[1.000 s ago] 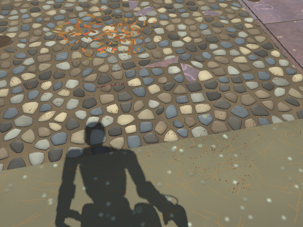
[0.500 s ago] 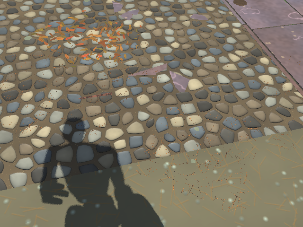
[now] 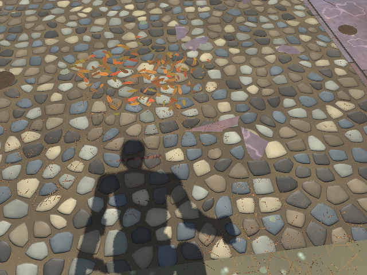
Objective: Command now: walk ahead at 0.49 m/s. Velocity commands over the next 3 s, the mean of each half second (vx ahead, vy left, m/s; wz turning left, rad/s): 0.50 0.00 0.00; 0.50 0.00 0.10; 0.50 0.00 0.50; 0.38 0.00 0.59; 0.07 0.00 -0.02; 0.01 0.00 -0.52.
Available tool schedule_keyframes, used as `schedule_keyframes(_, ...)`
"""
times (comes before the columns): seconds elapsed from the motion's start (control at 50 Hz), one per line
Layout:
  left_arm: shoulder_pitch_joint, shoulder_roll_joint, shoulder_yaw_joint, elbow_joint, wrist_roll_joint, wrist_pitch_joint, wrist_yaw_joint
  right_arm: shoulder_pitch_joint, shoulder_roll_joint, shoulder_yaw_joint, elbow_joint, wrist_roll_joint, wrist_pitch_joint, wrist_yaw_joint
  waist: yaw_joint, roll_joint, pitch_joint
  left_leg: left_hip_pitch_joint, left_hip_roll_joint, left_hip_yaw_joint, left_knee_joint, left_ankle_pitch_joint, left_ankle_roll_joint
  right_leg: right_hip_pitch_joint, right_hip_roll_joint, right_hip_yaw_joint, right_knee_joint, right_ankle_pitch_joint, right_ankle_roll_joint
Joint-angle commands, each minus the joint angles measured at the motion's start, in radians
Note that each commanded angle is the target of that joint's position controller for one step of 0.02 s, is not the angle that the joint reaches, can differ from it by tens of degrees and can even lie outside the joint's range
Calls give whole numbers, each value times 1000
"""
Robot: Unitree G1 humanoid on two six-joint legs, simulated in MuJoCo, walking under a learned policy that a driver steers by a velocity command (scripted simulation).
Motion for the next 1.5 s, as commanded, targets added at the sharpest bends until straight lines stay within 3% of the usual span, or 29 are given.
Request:
schedule_keyframes(0.02,-33,162,27,-58,-9,-12,18,-66,-23,2,-62,0,-12,11,-14,-74,67,68,-24,32,-195,169,-10,-118,-250,129,-144,131,-139)
schedule_keyframes(0.14,70,181,36,-8,-22,18,24,-201,-49,7,-129,13,-22,44,12,-77,78,40,-56,22,-348,88,26,108,-336,144,-47,186,-117)
schedule_keyframes(0.18,52,195,42,-12,-20,31,25,-153,-80,-4,-127,14,-26,50,-28,-102,40,131,-84,44,-369,4,53,153,-349,143,32,344,-96)
schedule_keyframes(0.22,30,171,31,-26,-8,43,25,111,-157,-46,-53,13,-27,42,-157,-96,-129,510,-123,77,-379,2,110,70,-265,76,351,565,-50)
schedule_keyframes(0.24,65,118,10,-55,7,39,25,280,-237,-67,-19,-5,-23,34,-190,32,-287,843,82,-187,-367,-34,193,-185,-180,21,692,297,-6)
schedule_keyframes(0.26,169,3,-23,-47,2,14,16,320,-271,-72,1,-5,-18,43,-133,283,-388,1086,253,-640,-513,-213,324,-521,-9,72,974,-390,40)
schedule_keyframes(0.28,99,126,4,-45,-25,-7,11,287,-167,-43,-8,3,-20,43,-159,168,-319,1045,224,-641,-562,-294,285,-629,-67,184,1081,-415,23)
schedule_keyframes(0.3,11,169,15,-72,-45,-22,8,200,-133,-31,-28,3,-23,40,-143,114,-183,911,195,-484,-578,-222,244,-674,-119,159,1080,-321,7)
schedule_keyframes(0.32,-37,161,16,-79,-40,-27,15,124,-120,-27,-44,-4,-24,40,-113,29,-118,776,159,-378,-603,-110,227,-637,-169,133,1034,-226,9)
schedule_keyframes(0.36,-42,134,23,-78,-21,-10,19,69,-76,-14,-47,-19,-29,45,-60,24,-61,613,101,-246,-663,30,213,-542,-222,132,946,-133,20)
schedule_keyframes(0.46,-115,91,21,-110,-5,26,23,125,-112,-25,-7,-9,-33,33,-48,5,4,551,78,-125,-751,125,238,-598,-241,110,756,3,65)
schedule_keyframes(0.66,-417,73,6,-211,-17,2,-12,275,-134,-31,78,9,1,6,-128,15,79,705,87,-23,-729,110,188,-593,-174,64,317,227,50)
schedule_keyframes(0.74,-343,125,26,-208,-19,-8,-27,241,-159,-43,80,12,21,-2,-56,48,16,792,115,-21,-581,394,154,-443,-126,30,273,89,-3)
schedule_keyframes(0.78,-38,209,70,-118,-11,-7,-15,226,-122,-26,60,0,30,-4,78,13,-183,629,21,50,-208,456,101,12,-146,58,289,117,-70)
schedule_keyframes(0.8,99,305,95,-95,7,0,-7,337,-17,7,45,-6,14,8,59,-190,-336,203,-127,97,194,66,24,437,-411,474,270,-11,-219)
schedule_keyframes(0.82,112,244,76,-90,-5,4,-8,334,-8,14,62,6,-9,11,70,-274,-401,34,-206,-39,387,-515,21,496,-499,764,109,-128,-258)
schedule_keyframes(0.84,40,190,57,-99,-10,1,-6,248,-111,-16,39,40,-25,14,68,-206,-254,-56,-147,-102,467,-483,44,370,-471,645,80,-187,-203)
schedule_keyframes(0.86,-46,156,46,-119,-7,-2,-3,183,-126,-20,18,51,-29,11,37,-156,-148,-58,-87,-72,438,-388,57,217,-441,497,53,-151,-164)
schedule_keyframes(0.92,-174,81,27,-118,13,-21,-10,194,-77,-31,30,28,8,-3,-53,-149,-26,99,-4,-68,294,-220,49,-76,-343,247,-60,-20,-104)
schedule_keyframes(1.1,-114,143,42,-77,17,-22,30,24,-23,-29,-44,14,27,20,-31,-83,50,16,-25,-20,-72,152,18,-52,-302,-58,-128,227,-84)
schedule_keyframes(1.22,-2,174,55,-43,-4,22,40,-148,-2,-11,-148,15,27,61,25,-60,98,-75,-49,71,-228,62,52,187,-375,-123,-40,392,-76)
schedule_keyframes(1.28,-38,211,66,-63,-11,45,49,-107,-41,-30,-177,18,33,78,-34,-114,33,70,-128,154,-237,-81,101,229,-383,-166,125,820,-47)
schedule_keyframes(1.32,-73,230,70,-80,-15,59,56,102,-118,-72,-142,24,37,73,-160,-128,-87,369,-204,178,-285,-95,158,156,-353,-189,430,956,-13)
schedule_keyframes(1.34,-81,222,65,-97,-11,53,57,266,-193,-108,-104,22,44,53,-238,-59,-174,668,-159,50,-348,-70,208,-50,-309,-191,706,718,30)
schedule_keyframes(1.36,14,55,16,-146,25,23,34,276,-298,-126,-96,26,43,39,-127,210,-248,1036,108,-479,-389,-147,388,-529,-107,-138,1077,-260,94)
schedule_keyframes(1.38,-59,106,18,-170,-12,-28,16,304,-242,-103,-124,12,30,40,-166,126,-384,1130,202,-797,-551,-234,459,-677,-40,109,1223,-443,83)
schedule_keyframes(1.4,-172,157,33,-204,-49,-56,5,273,-181,-86,-121,1,19,40,-190,70,-258,1060,168,-647,-575,-166,393,-766,-102,150,1205,-354,53)
schedule_keyframes(1.44,-186,152,36,-196,-21,-65,14,130,-114,-67,-149,9,9,41,-98,-56,-101,759,82,-408,-585,24,322,-673,-181,138,1016,-222,46)
schedule_keyframes(1.5,-143,148,49,-200,5,-23,16,76,-107,-57,-177,4,6,29,-31,-36,-59,550,31,-305,-640,161,311,-534,-208,128,872,-165,91)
